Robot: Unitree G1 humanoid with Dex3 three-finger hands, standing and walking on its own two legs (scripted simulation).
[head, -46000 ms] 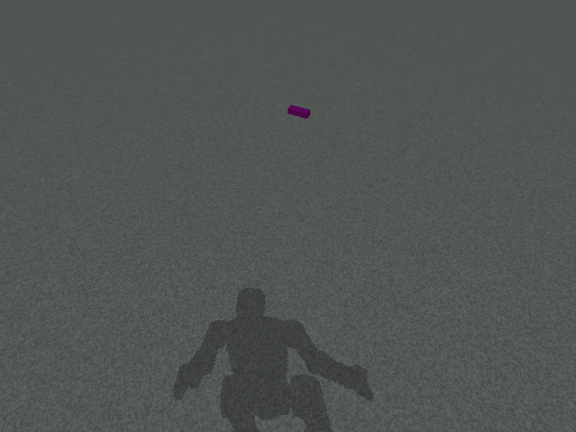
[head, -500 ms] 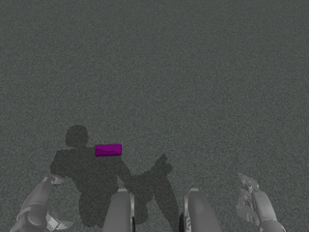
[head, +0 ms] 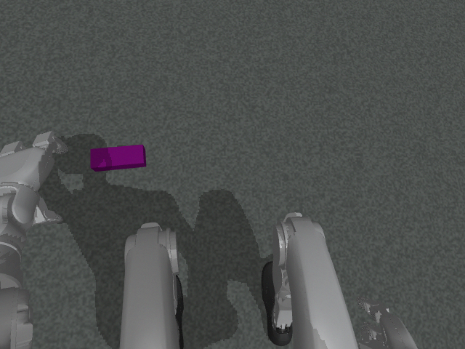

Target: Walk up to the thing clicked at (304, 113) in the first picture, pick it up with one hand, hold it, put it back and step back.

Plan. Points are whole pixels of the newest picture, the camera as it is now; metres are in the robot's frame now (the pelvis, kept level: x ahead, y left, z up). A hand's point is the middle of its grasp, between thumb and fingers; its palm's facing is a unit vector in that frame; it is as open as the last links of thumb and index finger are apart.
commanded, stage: rise first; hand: left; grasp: from above
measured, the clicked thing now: (119, 158) +0.54 +0.29 -0.40
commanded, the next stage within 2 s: none
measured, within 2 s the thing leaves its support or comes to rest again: neither
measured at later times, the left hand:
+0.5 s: hand (65, 167) +0.46 +0.34 -0.21, palm faces -0.45 -0.03 -0.89, open 14.0 cm
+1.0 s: hand (77, 159) +0.49 +0.34 -0.25, palm faces -0.45 -0.05 -0.89, open 14.1 cm
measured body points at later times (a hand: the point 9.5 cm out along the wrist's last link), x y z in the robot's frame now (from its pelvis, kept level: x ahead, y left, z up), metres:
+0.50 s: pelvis +0.00 +0.02 -0.07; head +0.23 +0.08 +0.31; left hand +0.48 +0.34 -0.16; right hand +0.04 -0.27 -0.17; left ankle +0.09 +0.14 -0.38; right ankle +0.10 -0.14 -0.38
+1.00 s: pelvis +0.01 +0.02 -0.09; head +0.27 +0.09 +0.27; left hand +0.51 +0.34 -0.20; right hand +0.04 -0.26 -0.18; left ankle +0.09 +0.14 -0.38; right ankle +0.10 -0.14 -0.38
